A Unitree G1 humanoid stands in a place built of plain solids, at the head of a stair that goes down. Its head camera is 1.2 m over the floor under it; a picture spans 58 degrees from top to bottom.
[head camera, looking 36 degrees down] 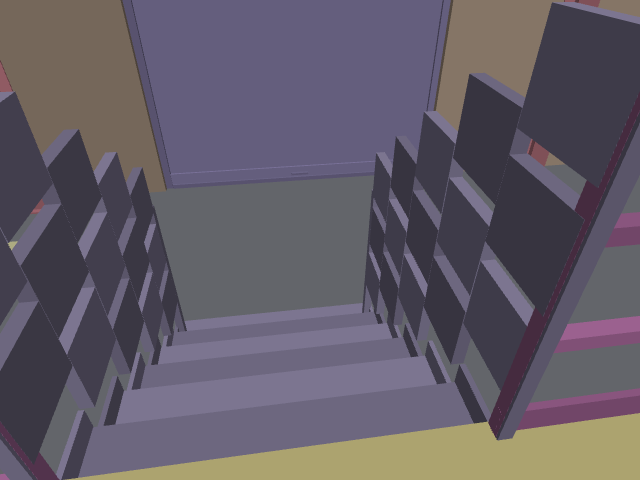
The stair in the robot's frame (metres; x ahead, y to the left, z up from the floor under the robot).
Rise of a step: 0.17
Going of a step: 0.26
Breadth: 1.32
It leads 8 degrees to the left of straight ahead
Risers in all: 7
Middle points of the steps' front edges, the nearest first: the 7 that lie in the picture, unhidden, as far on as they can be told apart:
0.65 0.10 0.00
0.90 0.13 -0.17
1.16 0.17 -0.34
1.42 0.21 -0.51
1.67 0.24 -0.68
1.93 0.28 -0.85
2.19 0.31 -1.02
